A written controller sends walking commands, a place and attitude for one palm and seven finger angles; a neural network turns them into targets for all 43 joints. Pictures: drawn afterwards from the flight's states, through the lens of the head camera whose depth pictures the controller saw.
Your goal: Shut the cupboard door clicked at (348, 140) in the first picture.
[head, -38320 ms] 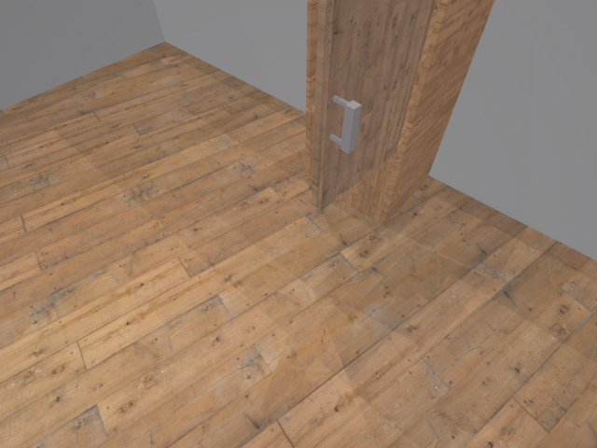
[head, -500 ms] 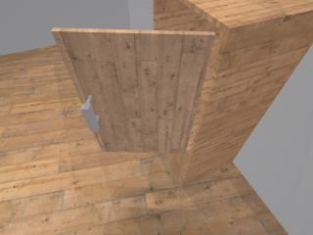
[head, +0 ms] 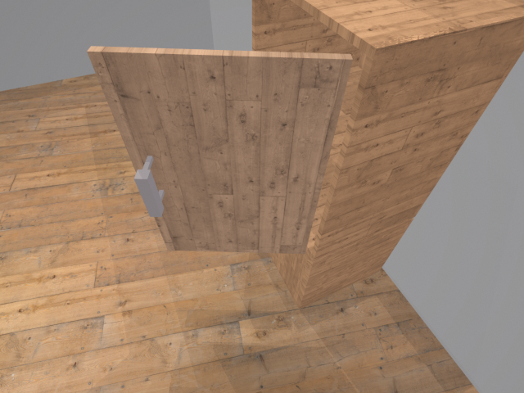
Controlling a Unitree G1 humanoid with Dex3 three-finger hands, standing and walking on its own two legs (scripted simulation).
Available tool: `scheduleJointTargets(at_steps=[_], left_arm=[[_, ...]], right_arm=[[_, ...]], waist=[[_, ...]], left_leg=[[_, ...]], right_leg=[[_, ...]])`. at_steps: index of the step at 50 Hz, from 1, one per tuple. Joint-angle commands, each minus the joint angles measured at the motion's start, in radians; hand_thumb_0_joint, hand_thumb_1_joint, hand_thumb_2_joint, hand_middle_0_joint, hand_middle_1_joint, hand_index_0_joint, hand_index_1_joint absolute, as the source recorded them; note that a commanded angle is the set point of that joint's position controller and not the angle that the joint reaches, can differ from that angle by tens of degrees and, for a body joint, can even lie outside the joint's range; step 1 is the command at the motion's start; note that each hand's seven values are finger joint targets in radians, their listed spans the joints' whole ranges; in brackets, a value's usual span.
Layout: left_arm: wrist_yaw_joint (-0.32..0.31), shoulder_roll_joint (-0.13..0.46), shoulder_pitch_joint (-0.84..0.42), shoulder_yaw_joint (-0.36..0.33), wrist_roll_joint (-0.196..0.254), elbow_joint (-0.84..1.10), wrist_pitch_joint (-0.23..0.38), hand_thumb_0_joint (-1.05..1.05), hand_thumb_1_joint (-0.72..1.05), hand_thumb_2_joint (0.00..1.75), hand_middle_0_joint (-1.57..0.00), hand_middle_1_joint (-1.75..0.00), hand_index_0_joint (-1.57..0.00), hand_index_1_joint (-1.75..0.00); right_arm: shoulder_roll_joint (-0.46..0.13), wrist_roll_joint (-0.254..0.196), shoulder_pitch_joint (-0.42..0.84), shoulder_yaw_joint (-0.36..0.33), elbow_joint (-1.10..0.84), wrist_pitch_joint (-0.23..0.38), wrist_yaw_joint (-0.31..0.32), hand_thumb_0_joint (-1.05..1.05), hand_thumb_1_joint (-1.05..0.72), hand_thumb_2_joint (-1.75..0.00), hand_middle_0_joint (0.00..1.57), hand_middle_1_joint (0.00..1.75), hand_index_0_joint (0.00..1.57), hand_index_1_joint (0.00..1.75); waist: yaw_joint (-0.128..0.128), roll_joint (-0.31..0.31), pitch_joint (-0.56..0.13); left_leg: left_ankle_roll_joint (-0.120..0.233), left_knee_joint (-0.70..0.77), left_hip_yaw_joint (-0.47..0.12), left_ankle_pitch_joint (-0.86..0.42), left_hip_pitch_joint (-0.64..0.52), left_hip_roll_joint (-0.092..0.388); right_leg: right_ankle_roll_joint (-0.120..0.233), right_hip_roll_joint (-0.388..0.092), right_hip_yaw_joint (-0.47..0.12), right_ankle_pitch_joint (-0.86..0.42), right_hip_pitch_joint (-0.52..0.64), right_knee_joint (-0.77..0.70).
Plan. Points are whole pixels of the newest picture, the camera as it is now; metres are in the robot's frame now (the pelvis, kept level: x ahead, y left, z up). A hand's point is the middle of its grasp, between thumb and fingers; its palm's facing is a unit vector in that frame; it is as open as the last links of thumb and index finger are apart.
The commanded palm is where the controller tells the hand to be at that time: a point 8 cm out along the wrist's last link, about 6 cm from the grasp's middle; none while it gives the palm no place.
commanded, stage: look again from close up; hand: left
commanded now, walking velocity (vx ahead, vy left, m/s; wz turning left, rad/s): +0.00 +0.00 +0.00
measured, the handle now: (152, 186) +0.50 +0.27 -0.03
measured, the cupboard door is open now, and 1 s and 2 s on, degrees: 64 64 64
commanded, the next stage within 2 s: shuffle to correct the standing spot in 0.42 s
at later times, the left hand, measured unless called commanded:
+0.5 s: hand out of the picture -0.01 +0.21 -0.18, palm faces +0.03 -0.98 -0.20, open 7.3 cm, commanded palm none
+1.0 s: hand out of the picture +0.02 +0.21 -0.19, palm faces +0.05 -0.99 -0.15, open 7.3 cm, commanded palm none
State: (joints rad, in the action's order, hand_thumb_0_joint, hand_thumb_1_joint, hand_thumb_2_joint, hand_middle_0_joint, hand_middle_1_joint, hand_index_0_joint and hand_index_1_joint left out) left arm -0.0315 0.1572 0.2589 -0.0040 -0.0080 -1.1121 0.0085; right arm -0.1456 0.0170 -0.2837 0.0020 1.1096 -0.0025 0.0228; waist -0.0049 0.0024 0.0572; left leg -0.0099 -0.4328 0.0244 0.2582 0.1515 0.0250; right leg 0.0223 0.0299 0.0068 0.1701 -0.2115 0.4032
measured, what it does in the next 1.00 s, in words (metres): shifts its weight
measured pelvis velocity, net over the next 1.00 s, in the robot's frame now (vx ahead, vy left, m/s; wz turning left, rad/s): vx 0.04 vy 0.05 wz -0.01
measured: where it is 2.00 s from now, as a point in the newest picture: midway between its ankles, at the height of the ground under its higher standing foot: outside the picture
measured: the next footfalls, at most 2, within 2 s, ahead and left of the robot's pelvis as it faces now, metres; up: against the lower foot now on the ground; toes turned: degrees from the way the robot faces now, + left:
none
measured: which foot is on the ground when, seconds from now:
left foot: down 0.00-1.00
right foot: down 0.00-1.00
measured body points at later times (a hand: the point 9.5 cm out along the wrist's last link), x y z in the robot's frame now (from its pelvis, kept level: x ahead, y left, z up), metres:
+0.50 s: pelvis -0.02 +0.03 +0.00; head -0.03 +0.03 +0.45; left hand -0.01 +0.26 -0.16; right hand -0.01 -0.20 -0.16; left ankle -0.02 +0.12 -0.74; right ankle +0.03 -0.10 -0.74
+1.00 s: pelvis +0.04 +0.05 -0.01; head +0.04 +0.06 +0.44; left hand +0.01 +0.27 -0.18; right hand +0.01 -0.17 -0.17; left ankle -0.02 +0.12 -0.74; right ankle +0.03 -0.10 -0.74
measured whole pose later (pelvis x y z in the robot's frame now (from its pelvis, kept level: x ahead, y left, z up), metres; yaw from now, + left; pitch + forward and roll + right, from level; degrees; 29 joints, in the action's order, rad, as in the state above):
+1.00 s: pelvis +0.04 +0.05 -0.01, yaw +0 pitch -2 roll -1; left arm -0.01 0.15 0.36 -0.01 -0.02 -1.09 0.02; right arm -0.13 0.02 -0.38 0.02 1.10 0.04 0.03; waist -0.01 -0.02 0.02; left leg 0.07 -0.56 0.06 0.40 0.13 -0.04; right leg 0.00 -0.04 -0.01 0.33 -0.22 0.59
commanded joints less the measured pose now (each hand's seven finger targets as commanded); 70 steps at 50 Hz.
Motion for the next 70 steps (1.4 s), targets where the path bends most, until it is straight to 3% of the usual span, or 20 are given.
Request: scheduleJointTargets(at_steps=[1, 5, 8, 11, 25, 32, 35, 39, 43, 46, 48, 52, 57, 59, 61, 64, 66, 67, 68, 70], left_arm=[[-0.025, 0.156, 0.083, -0.015, 0.003, 0.046, 0.048, 0.00, 0.90, 0.90, -0.20, -0.30, -0.20, -0.30], [-0.012, 0.109, 0.043, -0.004, -0.003, 0.057, 0.025, 0.00, 0.90, 0.90, -0.20, -0.30, -0.20, -0.30], [-0.009, 0.108, 0.051, -0.004, -0.005, 0.065, 0.019, 0.00, 0.90, 0.90, -0.20, -0.30, -0.20, -0.30], [-0.006, 0.111, 0.075, -0.006, -0.008, 0.072, 0.017, 0.00, 0.90, 0.90, -0.20, -0.30, -0.20, -0.30], [-0.001, 0.114, 0.075, -0.003, -0.006, 0.086, 0.019, 0.00, 0.90, 0.90, -0.20, -0.30, -0.20, -0.30], [0.005, 0.114, 0.112, -0.014, -0.016, 0.083, 0.006, 0.00, 0.90, 0.90, -0.20, -0.30, -0.20, -0.30], [0.007, 0.119, 0.127, -0.026, -0.015, 0.085, 0.010, 0.00, 0.90, 0.90, -0.20, -0.30, -0.20, -0.30], [0.008, 0.121, 0.131, -0.032, -0.012, 0.089, 0.018, 0.00, 0.90, 0.90, -0.20, -0.30, -0.20, -0.30], [0.013, 0.064, 0.105, -0.023, -0.019, 0.097, 0.019, 0.00, 0.90, 0.90, -0.20, -0.30, -0.20, -0.30], [0.013, 0.038, 0.115, -0.018, -0.018, 0.094, 0.030, 0.00, 0.90, 0.90, -0.20, -0.30, -0.20, -0.30], [0.007, 0.040, 0.156, -0.019, -0.012, 0.069, 0.033, 0.00, 0.90, 0.90, -0.20, -0.30, -0.20, -0.30], [-0.014, 0.079, 0.186, -0.020, 0.003, 0.041, 0.034, 0.00, 0.90, 0.90, -0.20, -0.30, -0.20, -0.30], [-0.034, 0.086, 0.108, -0.030, 0.006, 0.092, 0.007, 0.00, 0.90, 0.90, -0.20, -0.30, -0.20, -0.30], [-0.031, 0.070, 0.073, -0.035, 0.000, 0.110, -0.005, 0.00, 0.90, 0.90, -0.20, -0.30, -0.20, -0.30], [-0.025, 0.067, 0.068, -0.041, -0.003, 0.119, -0.010, 0.00, 0.90, 0.90, -0.20, -0.30, -0.20, -0.30], [-0.023, 0.077, 0.096, -0.042, -0.007, 0.117, -0.004, 0.00, 0.90, 0.90, -0.20, -0.30, -0.20, -0.30], [-0.022, 0.091, 0.081, -0.039, -0.002, 0.129, -0.003, 0.00, 0.90, 0.90, -0.20, -0.30, -0.20, -0.30], [-0.021, 0.091, 0.066, -0.036, -0.001, 0.136, -0.004, 0.00, 0.90, 0.90, -0.20, -0.30, -0.20, -0.30], [-0.055, 0.157, 0.114, -0.041, -0.010, 0.103, 0.014, 0.00, 0.90, 0.90, -0.20, -0.30, -0.20, -0.30], [-0.040, 0.193, 0.088, -0.050, -0.010, 0.143, 0.025, 0.00, 0.90, 0.90, -0.20, -0.30, -0.20, -0.30]], right_arm=[[-0.090, -0.006, -0.080, -0.021, -0.091, 0.045, 0.007, 0.00, -0.90, -0.90, 0.20, 0.30, 0.20, 0.30], [-0.108, -0.004, -0.059, -0.021, -0.101, 0.027, 0.005, 0.00, -0.90, -0.90, 0.20, 0.30, 0.20, 0.30], [-0.124, -0.001, -0.065, -0.020, -0.104, 0.023, -0.001, 0.00, -0.90, -0.90, 0.20, 0.30, 0.20, 0.30], [-0.131, 0.001, -0.054, -0.021, -0.109, 0.027, -0.002, 0.00, -0.90, -0.90, 0.20, 0.30, 0.20, 0.30], [-0.142, -0.004, -0.040, -0.017, -0.090, 0.038, -0.002, 0.00, -0.90, -0.90, 0.20, 0.30, 0.20, 0.30], [-0.131, 0.008, -0.062, -0.014, -0.074, 0.013, -0.009, 0.00, -0.90, -0.90, 0.20, 0.30, 0.20, 0.30], [-0.118, 0.008, -0.077, -0.013, -0.074, 0.015, -0.010, 0.00, -0.90, -0.90, 0.20, 0.30, 0.20, 0.30], [-0.097, 0.004, -0.109, -0.010, -0.066, 0.030, -0.009, 0.00, -0.90, -0.90, 0.20, 0.30, 0.20, 0.30], [-0.139, 0.000, -0.155, -0.015, -0.051, 0.042, -0.002, 0.00, -0.90, -0.90, 0.20, 0.30, 0.20, 0.30], [-0.139, -0.002, -0.158, -0.013, -0.048, 0.049, 0.008, 0.00, -0.90, -0.90, 0.20, 0.30, 0.20, 0.30], [-0.119, -0.005, -0.138, -0.005, -0.051, 0.053, 0.014, 0.00, -0.90, -0.90, 0.20, 0.30, 0.20, 0.30], [-0.087, -0.009, -0.149, -0.005, -0.043, 0.056, 0.029, 0.00, -0.90, -0.90, 0.20, 0.30, 0.20, 0.30], [-0.109, -0.016, -0.150, -0.032, -0.036, 0.043, 0.042, 0.00, -0.90, -0.90, 0.20, 0.30, 0.20, 0.30], [-0.107, -0.013, -0.125, -0.039, -0.044, 0.033, 0.040, 0.00, -0.90, -0.90, 0.20, 0.30, 0.20, 0.30], [-0.108, -0.009, -0.091, -0.046, -0.059, 0.026, 0.037, 0.00, -0.90, -0.90, 0.20, 0.30, 0.20, 0.30], [-0.087, -0.007, -0.072, -0.049, -0.081, 0.023, 0.035, 0.00, -0.90, -0.90, 0.20, 0.30, 0.20, 0.30], [-0.080, -0.007, -0.081, -0.044, -0.078, 0.021, 0.030, 0.00, -0.90, -0.90, 0.20, 0.30, 0.20, 0.30], [-0.080, -0.005, -0.077, -0.041, -0.076, 0.023, 0.028, 0.00, -0.90, -0.90, 0.20, 0.30, 0.20, 0.30], [-0.179, -0.022, -0.002, -0.058, -0.142, 0.029, 0.021, 0.00, -0.90, -0.90, 0.20, 0.30, 0.20, 0.30], [-0.121, -0.015, -0.064, -0.055, -0.176, 0.045, 0.009, 0.00, -0.90, -0.90, 0.20, 0.30, 0.20, 0.30]], waist=[[0.029, 0.074, -0.217], [0.026, -0.084, -0.017], [0.025, -0.061, 0.087], [0.012, 0.018, 0.086], [0.007, -0.012, 0.029], [-0.003, -0.019, 0.073], [-0.002, -0.056, 0.088], [0.008, -0.037, 0.072], [0.020, 0.098, 0.094], [0.002, 0.093, 0.076], [-0.015, 0.037, 0.047], [0.001, -0.074, -0.040], [0.008, 0.064, -0.064], [0.006, 0.088, -0.016], [0.000, 0.065, 0.000], [-0.003, -0.040, -0.019], [0.007, -0.051, -0.064], [0.008, -0.033, -0.074], [-0.006, -0.112, -0.142], [0.023, 0.017, -0.249]], left_leg=[[0.014, -0.015, -0.042, -0.150, 0.001, 0.050], [0.028, 0.033, -0.074, -0.044, 0.072, 0.056], [0.036, 0.076, -0.098, 0.043, 0.129, 0.050], [0.040, 0.118, -0.118, 0.101, 0.171, 0.054], [0.046, 0.134, -0.123, 0.063, 0.146, 0.056], [0.051, 0.091, -0.099, 0.306, 0.201, 0.025], [0.050, 0.032, -0.069, 0.251, 0.204, 0.001], [0.052, 0.011, -0.047, 0.173, 0.151, -0.001], [0.109, 0.139, -0.188, 0.132, 0.108, 0.115], [0.151, 0.088, -0.188, -0.182, 0.046, 0.144], [0.120, 0.005, -0.115, -0.353, 0.070, 0.097], [0.037, -0.057, -0.044, -0.483, 0.057, 0.038], [0.030, -0.049, -0.074, -1.035, -0.111, 0.103], [0.067, -0.039, -0.090, -1.071, -0.140, 0.133], [0.084, -0.044, -0.092, -0.943, -0.124, 0.133], [0.060, -0.051, -0.058, -0.597, -0.011, 0.079], [0.043, -0.021, -0.059, -0.430, 0.008, 0.062], [0.042, 0.000, -0.063, -0.438, -0.004, 0.067], [0.011, -0.172, -0.034, -0.672, -0.025, 0.097], [-0.034, -0.138, -0.018, -0.621, 0.042, 0.018]], right_leg=[[0.049, -0.187, -0.123, -0.485, 0.154, 0.067], [0.029, -0.139, -0.108, 0.031, -0.011, -0.020], [0.025, -0.121, -0.124, 0.194, -0.091, -0.042], [0.021, -0.109, -0.106, 0.156, -0.060, -0.015], [0.010, -0.122, -0.092, 0.056, -0.003, -0.014], [0.029, -0.128, -0.122, 0.374, -0.054, -0.037], [0.052, -0.148, -0.163, 0.395, -0.068, -0.050], [0.072, -0.160, -0.163, 0.341, -0.078, -0.030], [0.034, -0.059, 0.007, 0.170, -0.111, 0.167], [0.028, -0.047, 0.045, 0.123, -0.099, 0.191], [0.034, -0.077, 0.005, -0.020, 0.004, 0.150], [0.040, -0.174, -0.075, -0.614, 0.129, 0.182], [-0.012, -0.111, -0.007, -0.316, 0.027, 0.213], [-0.023, -0.085, 0.016, -0.065, -0.041, 0.176], [-0.022, -0.088, 0.019, -0.048, -0.040, 0.130], [0.004, -0.145, -0.046, -0.418, 0.060, 0.121], [0.027, -0.175, -0.079, -0.461, 0.086, 0.133], [0.024, -0.169, -0.073, -0.424, 0.082, 0.136], [-0.019, -0.163, -0.027, -0.670, 0.070, 0.144], [0.027, -0.203, -0.054, -0.854, 0.220, 0.292]])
